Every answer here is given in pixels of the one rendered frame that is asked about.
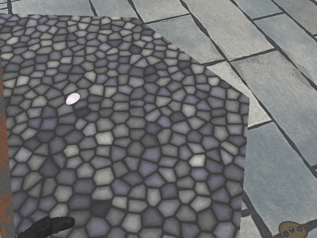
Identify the robot left hand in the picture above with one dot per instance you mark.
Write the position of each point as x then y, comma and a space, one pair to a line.
46, 226

